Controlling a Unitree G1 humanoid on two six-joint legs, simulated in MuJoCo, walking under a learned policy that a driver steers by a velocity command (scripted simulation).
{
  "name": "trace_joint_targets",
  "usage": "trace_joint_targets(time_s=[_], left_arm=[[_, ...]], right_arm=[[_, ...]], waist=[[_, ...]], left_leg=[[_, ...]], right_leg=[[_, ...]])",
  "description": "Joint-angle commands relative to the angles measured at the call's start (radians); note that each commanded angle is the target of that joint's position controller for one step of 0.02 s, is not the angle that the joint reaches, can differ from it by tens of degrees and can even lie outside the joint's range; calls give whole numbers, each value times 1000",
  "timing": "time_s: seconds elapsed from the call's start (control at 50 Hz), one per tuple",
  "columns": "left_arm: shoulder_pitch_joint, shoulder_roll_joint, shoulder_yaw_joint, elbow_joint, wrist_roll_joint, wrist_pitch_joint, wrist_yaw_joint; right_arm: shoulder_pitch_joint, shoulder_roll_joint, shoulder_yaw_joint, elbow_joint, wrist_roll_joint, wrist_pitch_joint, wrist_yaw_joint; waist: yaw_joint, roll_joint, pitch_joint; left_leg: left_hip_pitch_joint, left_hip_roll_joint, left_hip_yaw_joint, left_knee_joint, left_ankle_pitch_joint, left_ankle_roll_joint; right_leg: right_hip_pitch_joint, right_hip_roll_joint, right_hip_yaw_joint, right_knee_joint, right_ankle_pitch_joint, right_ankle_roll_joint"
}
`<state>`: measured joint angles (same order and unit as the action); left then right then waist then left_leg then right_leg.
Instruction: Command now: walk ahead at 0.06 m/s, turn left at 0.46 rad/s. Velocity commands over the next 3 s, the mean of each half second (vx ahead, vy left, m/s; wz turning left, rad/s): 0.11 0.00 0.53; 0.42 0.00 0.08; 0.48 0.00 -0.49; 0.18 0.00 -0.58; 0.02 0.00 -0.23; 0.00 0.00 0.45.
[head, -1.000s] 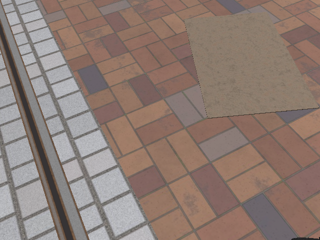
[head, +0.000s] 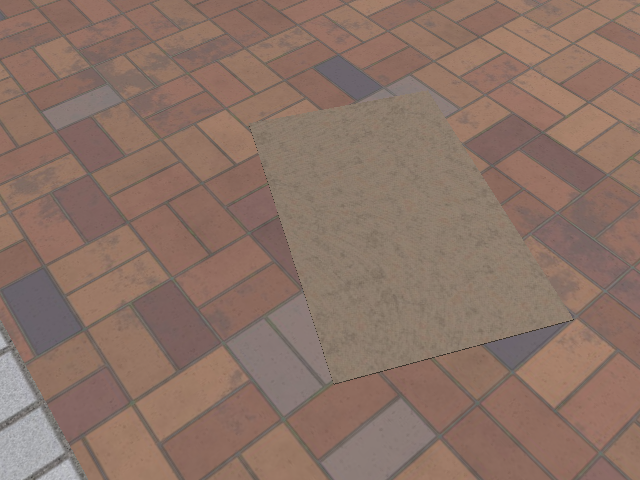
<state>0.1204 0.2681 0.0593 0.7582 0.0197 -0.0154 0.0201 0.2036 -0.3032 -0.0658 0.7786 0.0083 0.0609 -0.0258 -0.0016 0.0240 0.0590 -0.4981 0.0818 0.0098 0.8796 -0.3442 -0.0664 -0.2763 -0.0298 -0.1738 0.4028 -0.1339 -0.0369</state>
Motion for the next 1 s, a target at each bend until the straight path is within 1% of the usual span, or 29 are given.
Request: trace_joint_targets(time_s=[0.02, 0.08, 0.1, 0.12, 0.14, 0.16, 0.18, 0.2, 0.22, 0.24, 0.28, 0.32, 0.36, 0.4, 0.46, 0.52, 0.56, 0.58, 0.6, 0.62, 0.64, 0.66, 0.72, 0.76, 0.82, 0.9, 0.94, 0.98, 1.0], left_arm=[[-62, 170, 45, -55, -13, 1, 9], [-76, 182, 51, -36, -40, 17, 9], [-39, 157, 47, -17, -44, 22, 8], [12, 113, 38, -2, -26, 28, 4], [-26, 89, 28, -54, 10, 29, 6], [-116, 123, 39, -72, 5, 27, 14], [-112, 134, 45, -70, -18, 30, 16], [-80, 135, 51, -47, -21, 32, 22], [-69, 150, 58, -33, -13, 33, 31], [-63, 151, 61, -27, -8, 31, 32], [-50, 130, 58, -25, -17, 24, 27], [-66, 113, 51, -28, -25, 15, 18], [-117, 111, 47, -42, -30, 4, 3], [-139, 115, 45, -48, -34, -15, -11], [-136, 117, 44, -45, -38, -48, -28], [-74, 122, 44, -21, -47, -75, -40], [7, 113, 44, 14, -40, -88, -40], [85, 133, 49, 34, -32, -92, -34], [184, 187, 55, 52, -13, -93, -26], [237, 277, 79, 81, 3, -92, -38], [191, 214, 63, 66, -16, -97, -39], [166, 163, 48, 59, -29, -98, -34], [153, 135, 30, 56, -26, -90, -24], [183, 139, 27, 67, -30, -85, -22], [217, 159, 29, 78, -39, -71, -14], [282, 190, 36, 92, -52, -57, -12], [271, 200, 39, 91, -56, -51, -9], [263, 179, 32, 84, -46, -51, -10], [247, 113, 8, 49, -22, -53, -13]], right_arm=[[29, -82, -23, -74, 0, 2, 17], [63, -84, -32, -75, -2, 2, 33], [87, -106, -43, -67, -8, -1, 31], [106, -187, -65, -75, -9, -5, 18], [80, -293, -81, -115, -17, -11, 4], [113, -261, -73, -116, -47, -36, 14], [74, -237, -66, -115, -45, -59, 17], [13, -213, -63, -124, -23, -69, 14], [-29, -176, -52, -134, -3, -69, 8], [-44, -159, -43, -140, 1, -66, 1], [-28, -152, -39, -146, -4, -61, -8], [15, -153, -43, -138, 10, -59, -15], [34, -166, -46, -134, 13, -60, -19], [33, -181, -50, -134, 6, -64, -19], [39, -191, -53, -134, 8, -68, -10], [26, -169, -43, -135, 9, -67, -1], [23, -123, -26, -131, 5, -68, 1], [17, -77, -10, -133, 0, -74, 2], [12, 0, 12, -146, -2, -81, 5], [-15, -50, -1, -200, 22, -96, 1], [-18, -130, -20, -185, 24, -107, 0], [-10, -142, -27, -167, 20, -113, 7], [-49, -97, -19, -168, 1, -133, 25], [-103, -54, -5, -188, -8, -143, 30], [-191, -1, 17, -220, -3, -156, 40], [-228, -34, 6, -235, 15, -166, 58], [-181, -72, -10, -227, 20, -169, 57], [11, -136, -45, -174, 13, -167, 38], [187, -200, -64, -154, -8, -163, 25]], waist=[[-12, -137, -126], [-45, -122, -126], [-47, -81, -122], [-26, 116, -98], [-7, 349, -58], [-78, 227, -122], [-47, 167, -120], [-14, 115, -116], [-3, 99, -120], [8, 103, -134], [10, 93, -169], [-11, 90, -178], [-37, 127, -130], [-46, 146, -95], [-52, 136, -84], [-23, 132, -88], [23, 99, -94], [56, 60, -117], [77, -108, -142], [70, -271, -61], [63, -193, 21], [52, -177, 45], [45, -143, 28], [61, -139, 20], [86, -135, 21], [82, -151, 10], [31, -163, -7], [-78, -133, -122], [-157, -38, -281]], left_leg=[[124, 16, 6, -64, 8, 28], [228, -24, 59, -272, 87, 77], [288, -46, 43, -360, 158, 108], [355, 67, -151, -504, 406, 168], [418, 288, -497, -548, 622, 354], [374, 301, -525, -572, 573, 431], [377, 250, -436, -571, 522, 389], [382, 199, -371, -556, 470, 328], [387, 178, -343, -548, 470, 291], [371, 159, -319, -540, 526, 282], [397, 138, -304, -530, 576, 286], [442, 114, -332, -571, 265, 282], [425, 110, -398, -630, -52, 287], [392, 108, -431, -647, -111, 293], [342, 94, -464, -634, -136, 302], [279, 76, -483, -606, -156, 288], [193, 25, -457, -541, -184, 246], [103, -17, -411, -437, -205, 207], [-46, -130, -254, -150, -219, 140], [-272, -176, -174, 25, -281, 121], [-356, -106, -205, 141, -217, 112], [-378, -90, -203, 174, -132, 108], [-355, -26, -132, 142, 52, 84], [-300, -13, -59, 57, 133, 55], [-150, -40, -14, -170, 226, 27], [20, -79, -18, -328, 297, 27], [117, -78, -36, -381, 283, 57], [422, -75, -30, -423, 264, 109], [702, 101, -195, -391, 201, 172]], right_leg=[[46, -311, 170, -155, 74, -195], [64, -292, 125, -49, 59, -130], [36, -250, 90, 35, -7, -75], [-68, -149, -7, 257, -153, 19], [-356, 21, -14, 520, -511, 121], [-375, 39, 168, 700, -557, 110], [-393, 21, 213, 747, -470, 90], [-401, 5, 230, 736, -378, 80], [-404, -2, 238, 719, -323, 81], [-367, 7, 236, 733, -281, 87], [-339, 27, 238, 712, -228, 99], [-352, 27, 238, 564, -171, 101], [-345, 32, 244, 426, -149, 104], [-303, 39, 247, 316, -154, 103], [-207, 54, 241, 206, -185, 88], [-62, 57, 217, 101, -133, 59], [115, 45, 193, -10, -49, 30], [245, -30, 259, -27, -88, 3], [369, -203, 494, -117, -276, -65], [361, -354, 833, -221, -523, -203], [329, -361, 830, -234, -601, -231], [328, -308, 741, -231, -546, -200], [305, -229, 547, -253, -282, -152], [259, -188, 468, -271, -121, -162], [176, -137, 373, -263, 49, -154], [152, -174, 401, -224, 96, -142], [167, -199, 424, -175, 152, -116], [106, -127, 362, 59, 325, -66], [-62, -63, 322, 354, 133, -27]])
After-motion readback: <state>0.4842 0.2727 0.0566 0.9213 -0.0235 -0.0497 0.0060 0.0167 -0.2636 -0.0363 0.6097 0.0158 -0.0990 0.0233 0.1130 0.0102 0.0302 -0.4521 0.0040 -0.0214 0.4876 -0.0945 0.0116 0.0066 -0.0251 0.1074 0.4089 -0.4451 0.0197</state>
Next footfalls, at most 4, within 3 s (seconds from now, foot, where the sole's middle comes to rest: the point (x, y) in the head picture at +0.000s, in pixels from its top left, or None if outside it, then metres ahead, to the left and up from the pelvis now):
0.12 left None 0.06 0.13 -0.78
0.58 right None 0.17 -0.08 -0.78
1.00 left None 0.33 0.27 -0.78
1.50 right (310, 388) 0.66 0.05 -0.78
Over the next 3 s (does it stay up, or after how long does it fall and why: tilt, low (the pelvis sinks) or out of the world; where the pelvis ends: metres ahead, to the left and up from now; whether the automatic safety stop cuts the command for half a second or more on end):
stays up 0.72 0.15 0.01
